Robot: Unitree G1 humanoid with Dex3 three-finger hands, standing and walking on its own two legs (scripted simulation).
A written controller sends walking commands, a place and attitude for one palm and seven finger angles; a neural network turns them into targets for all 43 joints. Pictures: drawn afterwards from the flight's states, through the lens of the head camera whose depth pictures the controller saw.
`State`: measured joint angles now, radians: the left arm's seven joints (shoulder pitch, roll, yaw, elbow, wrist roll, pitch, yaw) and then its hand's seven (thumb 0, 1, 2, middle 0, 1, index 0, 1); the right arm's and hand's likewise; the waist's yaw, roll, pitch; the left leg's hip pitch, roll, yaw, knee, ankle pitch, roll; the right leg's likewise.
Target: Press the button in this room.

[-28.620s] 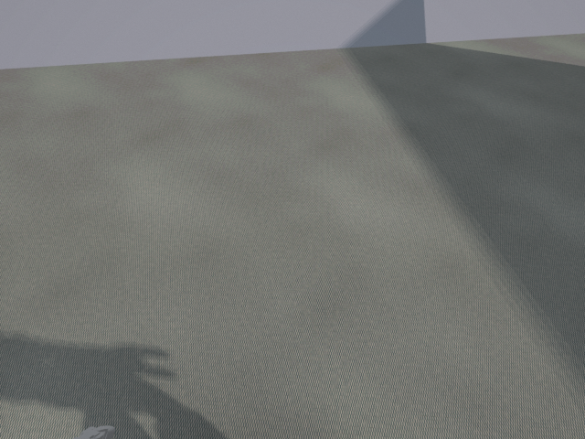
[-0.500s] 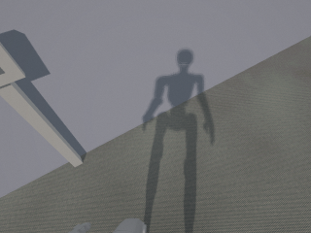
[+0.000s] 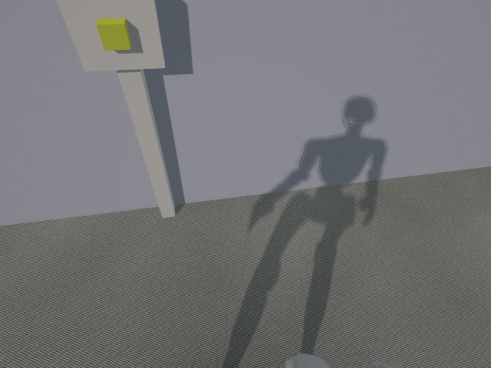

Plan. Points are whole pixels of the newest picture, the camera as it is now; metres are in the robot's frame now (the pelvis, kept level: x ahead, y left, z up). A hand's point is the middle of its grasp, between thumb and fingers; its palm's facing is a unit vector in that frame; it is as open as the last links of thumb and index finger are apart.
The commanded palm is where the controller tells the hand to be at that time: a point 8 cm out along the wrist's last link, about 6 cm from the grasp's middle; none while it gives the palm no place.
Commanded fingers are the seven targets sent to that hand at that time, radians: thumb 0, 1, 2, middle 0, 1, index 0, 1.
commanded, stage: turn to face it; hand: left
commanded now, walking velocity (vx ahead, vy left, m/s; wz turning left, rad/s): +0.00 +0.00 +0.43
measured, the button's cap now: (114, 33) +0.75 +0.37 +0.12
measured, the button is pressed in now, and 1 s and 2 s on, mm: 0 0 0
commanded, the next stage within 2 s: take the last steps up to it in 0.38 s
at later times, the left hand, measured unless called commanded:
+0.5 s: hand out of the picture +0.02 +0.14 -0.15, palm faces +0.22 -0.94 -0.27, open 7.4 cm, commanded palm none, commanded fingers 0.00 0.90 0.90 -0.20 -0.30 -0.20 -0.30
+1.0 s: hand out of the picture -0.01 +0.19 -0.17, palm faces +0.33 -0.93 -0.17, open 7.4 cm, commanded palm none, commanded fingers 0.00 0.90 0.90 -0.20 -0.30 -0.20 -0.30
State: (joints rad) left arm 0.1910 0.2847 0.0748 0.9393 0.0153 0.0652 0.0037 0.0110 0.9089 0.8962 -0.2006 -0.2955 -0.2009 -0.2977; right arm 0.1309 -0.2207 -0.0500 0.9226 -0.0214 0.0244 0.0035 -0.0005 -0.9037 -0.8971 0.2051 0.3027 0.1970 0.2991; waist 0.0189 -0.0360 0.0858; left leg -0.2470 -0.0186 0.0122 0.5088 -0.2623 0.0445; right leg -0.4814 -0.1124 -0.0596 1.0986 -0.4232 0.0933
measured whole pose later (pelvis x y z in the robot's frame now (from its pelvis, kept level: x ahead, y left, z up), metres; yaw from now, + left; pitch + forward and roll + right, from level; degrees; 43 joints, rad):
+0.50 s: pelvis +0.00 -0.06 +0.00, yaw +13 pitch -1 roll +2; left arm 0.21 0.16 0.03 0.94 0.02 0.01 0.02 0.01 0.90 0.90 -0.21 -0.30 -0.21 -0.30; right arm 0.22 -0.24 -0.08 1.01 -0.02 0.07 0.01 0.00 -0.91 -0.90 0.20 0.30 0.19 0.30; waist -0.02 0.04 0.07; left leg -0.44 0.00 -0.05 1.08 -0.40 -0.05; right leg -0.22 -0.07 -0.15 0.51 -0.27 -0.04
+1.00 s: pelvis +0.05 +0.01 +0.00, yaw +16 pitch -1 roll +0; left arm 0.29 0.20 0.05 1.08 0.02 0.02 -0.03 0.01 0.91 0.90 -0.20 -0.30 -0.20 -0.30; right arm 0.35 -0.15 -0.03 1.10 -0.02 -0.05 -0.02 0.00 -0.92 -0.90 0.21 0.30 0.20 0.30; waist 0.02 -0.03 0.02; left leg 0.02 0.00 0.09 0.31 -0.31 0.02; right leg -0.56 -0.12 -0.08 1.02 -0.26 0.04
